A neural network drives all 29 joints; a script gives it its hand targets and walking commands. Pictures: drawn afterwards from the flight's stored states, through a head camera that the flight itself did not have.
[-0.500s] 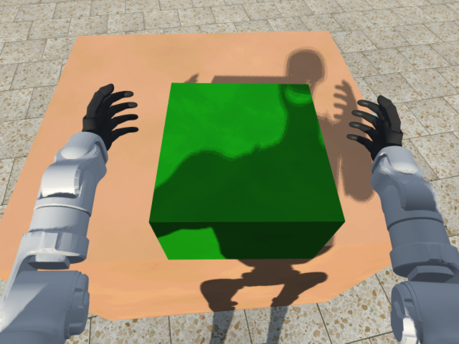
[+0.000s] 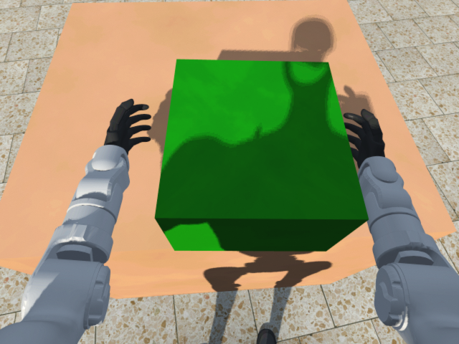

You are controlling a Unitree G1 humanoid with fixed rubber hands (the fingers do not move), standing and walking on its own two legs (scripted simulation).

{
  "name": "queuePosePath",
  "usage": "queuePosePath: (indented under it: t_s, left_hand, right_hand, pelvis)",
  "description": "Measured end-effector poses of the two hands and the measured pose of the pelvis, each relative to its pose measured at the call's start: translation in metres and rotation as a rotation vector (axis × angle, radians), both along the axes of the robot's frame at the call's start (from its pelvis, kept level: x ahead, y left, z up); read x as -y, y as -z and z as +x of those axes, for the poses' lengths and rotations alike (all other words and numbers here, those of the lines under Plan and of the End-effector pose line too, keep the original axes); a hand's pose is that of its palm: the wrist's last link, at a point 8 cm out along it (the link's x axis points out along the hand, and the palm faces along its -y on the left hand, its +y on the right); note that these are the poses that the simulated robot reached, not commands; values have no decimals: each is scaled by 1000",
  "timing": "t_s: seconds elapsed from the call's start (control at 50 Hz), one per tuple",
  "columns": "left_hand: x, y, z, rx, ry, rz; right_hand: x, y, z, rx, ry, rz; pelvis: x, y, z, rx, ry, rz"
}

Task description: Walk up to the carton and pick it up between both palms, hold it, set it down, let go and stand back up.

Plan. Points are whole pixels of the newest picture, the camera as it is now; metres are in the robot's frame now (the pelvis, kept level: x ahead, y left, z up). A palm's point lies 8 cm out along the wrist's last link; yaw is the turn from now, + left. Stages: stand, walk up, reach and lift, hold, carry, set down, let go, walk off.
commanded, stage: reach and lift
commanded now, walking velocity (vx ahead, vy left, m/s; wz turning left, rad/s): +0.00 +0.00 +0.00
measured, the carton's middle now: (251, 155) +0.43 -0.01 +0.03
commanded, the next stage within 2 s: none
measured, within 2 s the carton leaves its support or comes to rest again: neither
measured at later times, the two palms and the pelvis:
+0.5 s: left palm (129, 135) +0.44 +0.20 +0.07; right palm (369, 151) +0.43 -0.21 +0.06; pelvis -0.02 -0.01 -0.01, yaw -1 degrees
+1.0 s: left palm (145, 147) +0.43 +0.17 +0.05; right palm (359, 160) +0.42 -0.20 +0.05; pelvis -0.04 -0.02 -0.01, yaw +3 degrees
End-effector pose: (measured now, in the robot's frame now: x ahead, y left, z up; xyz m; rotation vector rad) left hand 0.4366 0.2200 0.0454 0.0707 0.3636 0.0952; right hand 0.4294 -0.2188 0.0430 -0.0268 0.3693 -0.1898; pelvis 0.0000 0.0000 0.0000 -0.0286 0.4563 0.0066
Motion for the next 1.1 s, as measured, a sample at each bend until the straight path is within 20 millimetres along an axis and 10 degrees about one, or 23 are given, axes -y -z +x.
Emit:
queuePosePath:
  t_s: [0.22,0.64,1.1]
  left_hand:
    - [22,33,-10,32,-4,-17]
    - [21,-40,-4,141,-16,-10]
    - [47,-2,-5,175,23,-20]
  right_hand:
    - [3,37,-16,23,-24,-6]
    - [-17,-28,-4,122,-63,13]
    - [-22,-3,-12,138,-63,-25]
  pelvis:
    - [5,7,-7,-105,22,12]
    - [11,6,-34,16,3,26]
    - [22,4,-36,-38,-51,33]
